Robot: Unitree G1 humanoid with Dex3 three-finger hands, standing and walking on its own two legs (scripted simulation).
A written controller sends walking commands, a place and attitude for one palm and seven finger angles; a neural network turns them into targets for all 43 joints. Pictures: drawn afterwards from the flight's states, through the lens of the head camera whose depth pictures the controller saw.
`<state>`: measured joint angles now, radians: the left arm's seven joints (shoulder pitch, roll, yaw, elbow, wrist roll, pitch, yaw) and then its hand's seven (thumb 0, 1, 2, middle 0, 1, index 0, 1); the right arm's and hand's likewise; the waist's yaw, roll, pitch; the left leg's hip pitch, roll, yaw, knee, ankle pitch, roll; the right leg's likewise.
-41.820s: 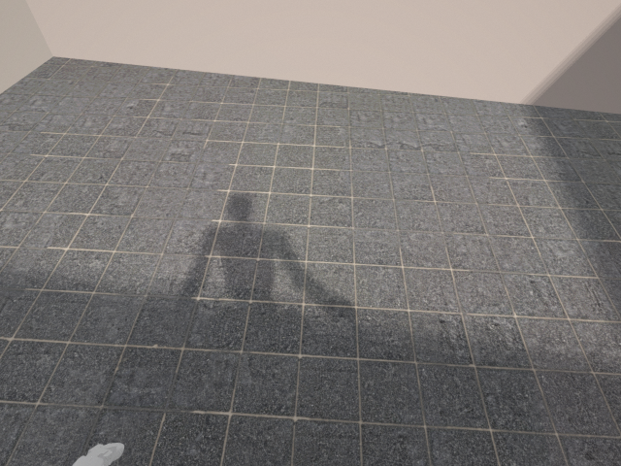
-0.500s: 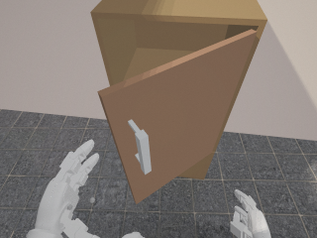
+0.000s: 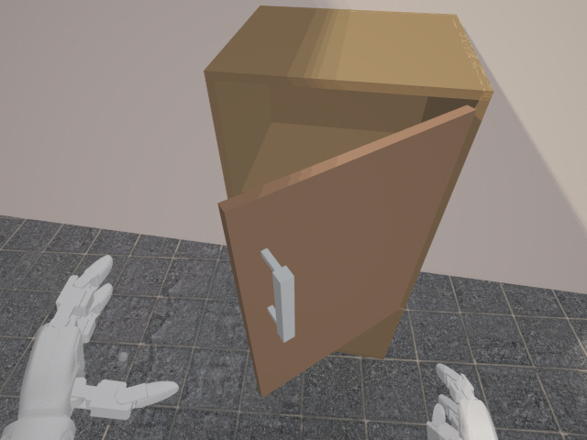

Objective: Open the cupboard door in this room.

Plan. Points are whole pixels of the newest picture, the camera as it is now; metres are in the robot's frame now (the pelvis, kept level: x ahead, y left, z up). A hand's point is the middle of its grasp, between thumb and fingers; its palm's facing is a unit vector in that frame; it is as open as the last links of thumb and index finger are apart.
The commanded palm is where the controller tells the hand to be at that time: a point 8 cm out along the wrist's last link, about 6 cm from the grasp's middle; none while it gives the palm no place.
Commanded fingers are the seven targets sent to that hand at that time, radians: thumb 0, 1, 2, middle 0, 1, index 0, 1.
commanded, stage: draw the hand back to the body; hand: left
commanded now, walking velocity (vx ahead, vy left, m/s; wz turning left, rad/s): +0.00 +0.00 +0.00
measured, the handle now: (277, 297) +0.31 +0.06 +0.04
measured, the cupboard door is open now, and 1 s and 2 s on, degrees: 42 42 42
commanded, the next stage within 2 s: step back with the hand held close in 0.84 s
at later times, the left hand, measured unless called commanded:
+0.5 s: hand (59, 288) +0.21 +0.26 +0.18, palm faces +0.46 -0.80 -0.39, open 8.7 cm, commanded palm +0.16 +0.30 +0.19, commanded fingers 0.00 0.90 0.90 -0.20 -0.30 -0.20 -0.30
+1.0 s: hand (73, 295) +0.20 +0.25 +0.18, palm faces +0.45 -0.80 -0.39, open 7.4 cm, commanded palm +0.15 +0.28 +0.20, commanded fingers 0.00 0.90 0.90 -0.20 -0.30 -0.20 -0.30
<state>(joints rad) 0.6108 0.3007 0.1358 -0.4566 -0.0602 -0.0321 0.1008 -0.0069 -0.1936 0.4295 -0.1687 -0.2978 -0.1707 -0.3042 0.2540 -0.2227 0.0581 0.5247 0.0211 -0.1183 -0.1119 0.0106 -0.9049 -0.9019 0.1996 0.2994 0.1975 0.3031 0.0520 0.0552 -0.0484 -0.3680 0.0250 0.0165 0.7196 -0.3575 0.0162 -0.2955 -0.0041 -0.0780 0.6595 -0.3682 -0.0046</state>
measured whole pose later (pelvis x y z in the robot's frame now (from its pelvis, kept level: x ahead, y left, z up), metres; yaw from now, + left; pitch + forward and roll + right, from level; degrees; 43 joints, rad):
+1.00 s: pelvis +0.01 -0.02 +0.02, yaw -1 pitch -5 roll -1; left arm 0.45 0.33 0.33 -0.38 -0.06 -0.08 0.12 0.02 0.89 0.90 -0.21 -0.30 -0.22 -0.31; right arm 0.19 -0.23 0.02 0.65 0.01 -0.10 -0.08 0.01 -0.91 -0.90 0.20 0.30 0.20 0.30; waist 0.07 0.07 0.04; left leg -0.10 0.03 0.04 0.41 -0.23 0.00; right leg -0.04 0.02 -0.06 0.37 -0.24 -0.02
